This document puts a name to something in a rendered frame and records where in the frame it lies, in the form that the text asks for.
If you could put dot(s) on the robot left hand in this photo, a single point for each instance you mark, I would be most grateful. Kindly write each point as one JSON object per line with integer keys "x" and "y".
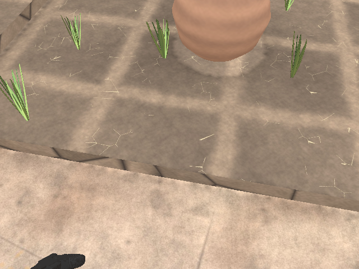
{"x": 65, "y": 261}

